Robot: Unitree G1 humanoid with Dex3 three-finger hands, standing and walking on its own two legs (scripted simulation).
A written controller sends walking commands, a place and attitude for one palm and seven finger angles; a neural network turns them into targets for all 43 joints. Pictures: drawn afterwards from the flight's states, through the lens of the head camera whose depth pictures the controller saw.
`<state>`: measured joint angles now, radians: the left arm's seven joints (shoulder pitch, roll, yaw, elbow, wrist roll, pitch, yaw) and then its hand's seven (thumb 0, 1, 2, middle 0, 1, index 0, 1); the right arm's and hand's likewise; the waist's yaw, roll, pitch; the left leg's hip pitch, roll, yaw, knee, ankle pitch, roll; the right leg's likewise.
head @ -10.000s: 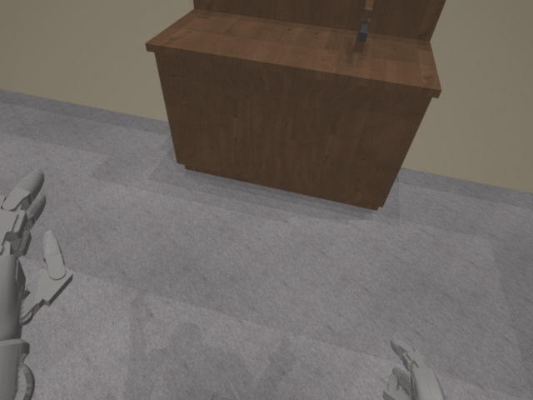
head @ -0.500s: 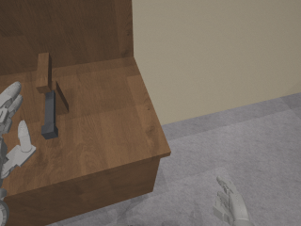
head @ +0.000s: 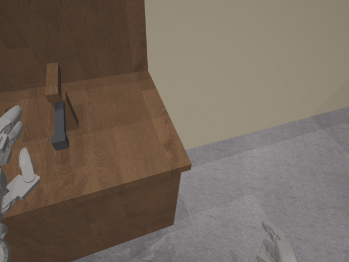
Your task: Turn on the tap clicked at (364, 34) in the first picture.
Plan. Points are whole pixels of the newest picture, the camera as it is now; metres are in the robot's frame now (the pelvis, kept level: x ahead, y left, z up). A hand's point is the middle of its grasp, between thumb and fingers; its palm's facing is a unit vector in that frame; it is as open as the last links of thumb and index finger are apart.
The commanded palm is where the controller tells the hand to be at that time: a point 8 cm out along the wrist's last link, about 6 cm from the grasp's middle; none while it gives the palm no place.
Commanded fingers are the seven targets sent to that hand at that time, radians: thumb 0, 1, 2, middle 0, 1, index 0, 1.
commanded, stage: come to a stop and stand still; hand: left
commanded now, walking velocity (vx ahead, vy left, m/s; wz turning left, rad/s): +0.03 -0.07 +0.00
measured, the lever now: (60, 141) +0.34 +0.29 +0.08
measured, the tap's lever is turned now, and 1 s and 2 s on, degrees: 0 0 0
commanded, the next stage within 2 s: look again from close up in 1.24 s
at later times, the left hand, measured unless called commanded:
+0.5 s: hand (17, 177) +0.21 +0.27 +0.16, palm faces +0.45 -0.83 -0.33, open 7.4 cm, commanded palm +0.16 +0.30 +0.18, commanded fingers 0.00 0.90 0.90 -0.20 -0.30 -0.20 -0.30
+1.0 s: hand (50, 134) +0.29 +0.25 +0.17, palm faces +0.38 -0.84 -0.39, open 7.4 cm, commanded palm +0.23 +0.29 +0.18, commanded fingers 0.00 0.90 0.90 -0.20 -0.30 -0.20 -0.30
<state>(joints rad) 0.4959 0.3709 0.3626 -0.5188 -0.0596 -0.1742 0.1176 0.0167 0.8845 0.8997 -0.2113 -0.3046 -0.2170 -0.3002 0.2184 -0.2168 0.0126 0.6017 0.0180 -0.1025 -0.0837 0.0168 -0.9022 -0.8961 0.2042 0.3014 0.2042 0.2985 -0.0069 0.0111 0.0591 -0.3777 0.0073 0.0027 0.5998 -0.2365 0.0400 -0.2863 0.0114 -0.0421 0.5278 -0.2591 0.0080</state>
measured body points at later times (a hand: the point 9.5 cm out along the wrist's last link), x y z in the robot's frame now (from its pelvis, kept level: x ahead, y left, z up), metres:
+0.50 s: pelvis +0.01 +0.01 +0.01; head +0.01 +0.03 +0.46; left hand +0.18 +0.31 +0.18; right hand +0.20 -0.20 -0.07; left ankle +0.08 +0.09 -0.73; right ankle +0.05 -0.13 -0.73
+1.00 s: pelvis +0.08 +0.01 +0.01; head +0.11 +0.02 +0.46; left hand +0.26 +0.29 +0.20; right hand +0.28 -0.21 -0.06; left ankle +0.09 +0.09 -0.73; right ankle +0.05 -0.13 -0.73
